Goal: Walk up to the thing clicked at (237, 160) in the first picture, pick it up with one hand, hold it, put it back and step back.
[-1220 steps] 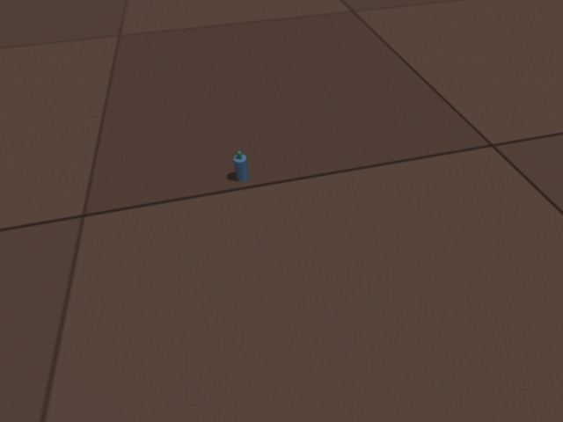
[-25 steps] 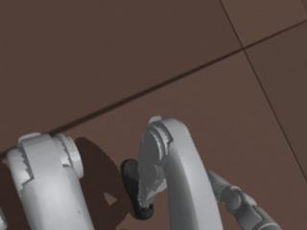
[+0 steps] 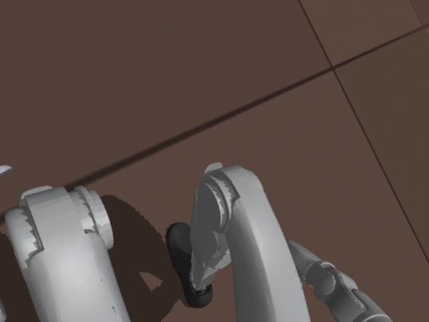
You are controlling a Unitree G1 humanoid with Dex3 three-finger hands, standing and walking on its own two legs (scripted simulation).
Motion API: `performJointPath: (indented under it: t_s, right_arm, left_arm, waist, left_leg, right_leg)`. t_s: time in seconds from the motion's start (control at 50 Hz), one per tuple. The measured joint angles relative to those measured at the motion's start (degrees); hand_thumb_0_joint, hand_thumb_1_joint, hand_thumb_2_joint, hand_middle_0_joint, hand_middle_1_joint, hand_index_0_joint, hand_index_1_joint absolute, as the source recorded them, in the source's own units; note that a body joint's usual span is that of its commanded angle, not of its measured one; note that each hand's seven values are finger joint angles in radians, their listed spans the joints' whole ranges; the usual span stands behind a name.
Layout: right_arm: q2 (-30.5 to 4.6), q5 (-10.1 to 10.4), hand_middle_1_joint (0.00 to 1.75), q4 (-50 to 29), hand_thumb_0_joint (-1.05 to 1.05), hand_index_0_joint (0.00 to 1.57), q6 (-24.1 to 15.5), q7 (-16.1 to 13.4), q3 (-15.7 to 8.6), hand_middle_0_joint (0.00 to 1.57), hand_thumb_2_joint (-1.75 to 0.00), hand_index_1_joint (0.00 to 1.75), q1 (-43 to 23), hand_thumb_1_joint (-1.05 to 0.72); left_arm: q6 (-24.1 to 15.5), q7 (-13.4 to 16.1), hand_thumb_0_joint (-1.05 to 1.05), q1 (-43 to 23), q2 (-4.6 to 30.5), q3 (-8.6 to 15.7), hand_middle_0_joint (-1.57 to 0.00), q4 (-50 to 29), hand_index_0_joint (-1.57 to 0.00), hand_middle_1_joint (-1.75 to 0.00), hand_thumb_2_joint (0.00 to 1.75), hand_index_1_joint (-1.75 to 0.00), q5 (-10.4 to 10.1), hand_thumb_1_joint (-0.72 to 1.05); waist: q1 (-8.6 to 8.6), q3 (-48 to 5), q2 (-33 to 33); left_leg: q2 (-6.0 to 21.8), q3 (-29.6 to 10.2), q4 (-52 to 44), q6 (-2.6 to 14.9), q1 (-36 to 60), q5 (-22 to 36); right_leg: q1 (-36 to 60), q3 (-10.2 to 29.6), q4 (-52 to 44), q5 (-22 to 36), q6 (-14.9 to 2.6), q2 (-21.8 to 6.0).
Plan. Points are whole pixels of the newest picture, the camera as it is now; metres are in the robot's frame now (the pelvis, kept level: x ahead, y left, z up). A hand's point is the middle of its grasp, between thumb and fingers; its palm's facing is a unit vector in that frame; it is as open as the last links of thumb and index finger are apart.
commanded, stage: withdraw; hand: left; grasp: from the side
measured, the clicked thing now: out of the picture +0.40 +0.31 -0.19
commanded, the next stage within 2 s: rise in 0.48 s
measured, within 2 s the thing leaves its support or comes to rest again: rests again in 0.36 s
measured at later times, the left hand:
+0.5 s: hand out of the picture +0.38 +0.37 -0.09, palm faces +0.42 -0.91 -0.04, open 17.3 cm
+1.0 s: hand out of the picture +0.29 +0.43 +0.05, palm faces +0.43 -0.76 -0.49, open 17.4 cm
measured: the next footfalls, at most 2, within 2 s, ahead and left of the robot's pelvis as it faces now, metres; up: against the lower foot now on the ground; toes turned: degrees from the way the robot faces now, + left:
none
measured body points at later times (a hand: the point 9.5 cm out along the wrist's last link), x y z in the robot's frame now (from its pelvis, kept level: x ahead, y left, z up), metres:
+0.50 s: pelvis +0.00 +0.00 +0.02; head +0.18 +0.19 +0.38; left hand +0.35 +0.41 -0.09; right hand +0.20 -0.23 -0.03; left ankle +0.08 +0.13 -0.24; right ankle +0.14 -0.12 -0.24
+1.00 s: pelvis +0.01 -0.01 +0.11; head +0.20 +0.08 +0.51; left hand +0.26 +0.47 +0.08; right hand +0.21 -0.24 -0.02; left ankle +0.08 +0.13 -0.24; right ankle +0.14 -0.13 -0.24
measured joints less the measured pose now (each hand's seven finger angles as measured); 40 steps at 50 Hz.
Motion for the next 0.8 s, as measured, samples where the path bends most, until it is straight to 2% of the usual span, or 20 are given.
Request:
performJointPath:
  t_s: [0.2, 0.3, 0.36, 0.4, 0.46, 0.52, 0.62, 0.68, 0.74, 0.8]
  right_arm:
    - [0.09, -0.12, 0.30, -0.18, 0.00, 0.21, -0.21, -0.17, 0.06, 0.21, -0.90, 0.30, -0.19, -0.91]
    - [0.23, 0.19, 0.30, -0.61, 0.00, 0.21, 0.13, -0.43, -0.62, 0.21, -0.90, 0.30, 0.25, -0.91]
    - [0.37, 0.80, 0.30, -0.90, 0.00, 0.21, 0.66, -0.52, -1.84, 0.21, -0.90, 0.30, 1.51, -0.91]
    - [0.51, 1.62, 0.30, -0.82, 0.00, 0.21, 1.06, -0.69, -3.01, 0.21, -0.90, 0.30, 2.72, -0.91]
    - [0.94, 3.48, 0.30, 0.47, 0.00, 0.21, 1.65, -1.18, -5.16, 0.21, -0.90, 0.30, 4.49, -0.91]
    - [1.04, 5.73, 0.30, 1.24, 0.00, 0.21, 2.16, -1.64, -7.19, 0.21, -0.90, 0.30, 5.91, -0.90]
    - [1.40, 8.91, 0.30, 1.30, 0.00, 0.21, 2.09, -2.47, -10.45, 0.21, -0.90, 0.30, 7.40, -0.89]
    - [3.26, 11.51, 0.30, 1.74, 0.00, 0.21, 2.70, -3.28, -13.78, 0.21, -0.90, 0.30, 7.65, -0.90]
    - [4.60, 13.35, 0.30, 1.60, 0.00, 0.21, 3.68, -3.68, -16.17, 0.21, -0.90, 0.30, 8.05, -0.91]
    - [5.32, 14.97, 0.30, 1.15, 0.00, 0.21, 4.69, -4.19, -18.52, 0.21, -0.91, 0.30, 9.25, -0.93]
  left_arm:
    - [-0.21, -0.07, -0.01, 0.07, 0.07, 0.26, -0.29, -0.39, -0.29, -0.19, 0.16, -0.19, 0.50, -0.45]
    - [0.90, -1.14, -0.01, 0.49, 0.35, 2.57, -0.17, -4.42, -0.17, -0.09, 0.10, -0.09, 1.14, -0.49]
    - [3.02, -2.04, -0.01, 1.21, 0.30, 3.68, -0.13, -9.59, -0.12, -0.06, 0.09, -0.06, 1.11, -0.50]
    - [5.02, -3.25, -0.02, 1.89, 0.16, 3.17, -0.11, -13.32, -0.10, -0.04, 0.08, -0.04, 0.69, -0.51]
    - [9.06, -6.01, -0.02, 2.97, -0.51, 0.79, -0.09, -17.12, -0.08, -0.03, 0.07, -0.03, -0.44, -0.51]
    - [13.59, -8.65, -0.02, 4.63, -2.00, -1.41, -0.08, -19.29, -0.07, -0.03, 0.07, -0.02, -2.64, -0.53]
    - [18.77, -10.41, -0.02, 5.64, -5.81, -1.22, -0.05, -21.59, -0.06, -0.02, 0.06, -0.01, -5.00, -0.54]
    - [23.62, -9.17, -0.02, 4.59, -5.04, -0.79, -0.05, -21.61, -0.05, -0.03, 0.06, -0.02, 0.91, -0.53]
    - [28.62, -7.84, -0.02, 3.58, -3.98, -1.53, -0.06, -21.15, -0.05, -0.04, 0.07, -0.04, 4.09, -0.53]
    - [34.51, -6.60, -0.02, 5.12, -4.22, -0.36, -0.07, -25.99, -0.06, -0.05, 0.08, -0.05, 7.47, -0.54]
  waist:
    - [0.29, -0.13, -0.27]
    - [0.76, -0.01, -0.22]
    - [1.56, -0.77, 0.18]
    - [2.26, -1.98, 0.89]
    - [3.33, -4.96, 2.81]
    - [4.24, -8.22, 5.36]
    - [5.80, -12.55, 8.19]
    - [6.31, -14.15, 8.47]
    - [6.50, -15.88, 9.28]
    - [6.99, -17.54, 10.77]
  left_leg:
    - [0.07, 0.00, 0.10, 0.29, -0.09, 0.03]
    - [0.12, 0.07, 0.03, 0.42, 0.09, -0.14]
    - [0.10, 0.39, -0.42, 0.26, 0.17, -0.23]
    - [0.04, 0.83, -1.02, 0.12, 0.10, -0.23]
    - [-0.03, 2.01, -2.39, 0.26, -0.47, -0.08]
    - [0.06, 3.56, -4.04, 0.85, -1.25, 0.16]
    - [0.41, 6.18, -6.72, 1.58, -1.92, 0.59]
    - [0.64, 7.81, -8.58, 1.59, -1.60, 0.98]
    - [0.71, 9.30, -11.02, 1.54, -1.37, 1.49]
    - [0.74, 10.60, -13.78, 1.39, -0.79, 1.78]
  right_leg:
    - [0.08, -0.05, -0.08, 0.05, -0.11, 0.08]
    - [0.41, -0.07, -0.22, -0.15, -0.38, 0.04]
    - [0.43, 0.05, -0.40, -0.36, -0.83, -0.21]
    - [0.32, 0.26, -0.61, -0.60, -1.19, -0.54]
    - [-0.12, 0.92, -1.22, -1.22, -1.28, -1.16]
    - [-0.71, 1.86, -2.13, -1.73, -0.95, -1.70]
    - [-1.65, 3.51, -3.46, -2.15, -1.29, -2.40]
    - [-1.97, 4.65, -4.18, -2.19, -1.59, -2.83]
    - [-2.26, 5.63, -5.57, -2.18, -1.91, -3.36]
    - [-2.16, 6.43, -7.43, -2.24, -2.29, -3.86]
